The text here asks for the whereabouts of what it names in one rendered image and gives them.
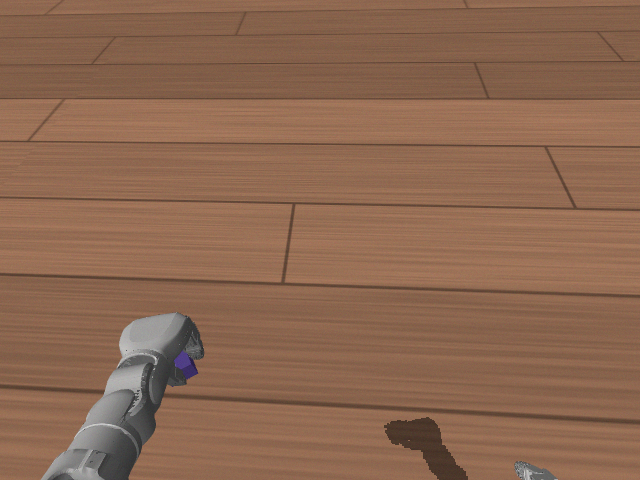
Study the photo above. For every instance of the right robot hand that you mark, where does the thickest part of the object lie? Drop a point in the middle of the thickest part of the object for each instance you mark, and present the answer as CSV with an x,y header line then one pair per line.
x,y
526,471

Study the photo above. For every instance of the cube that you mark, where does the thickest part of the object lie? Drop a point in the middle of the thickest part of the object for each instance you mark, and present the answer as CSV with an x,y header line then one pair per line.
x,y
186,364

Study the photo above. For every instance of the left robot hand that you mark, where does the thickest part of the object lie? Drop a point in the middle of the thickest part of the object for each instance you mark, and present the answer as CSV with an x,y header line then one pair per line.
x,y
167,334

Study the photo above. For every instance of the left robot arm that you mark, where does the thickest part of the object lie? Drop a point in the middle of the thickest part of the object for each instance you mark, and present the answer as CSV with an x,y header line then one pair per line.
x,y
110,441

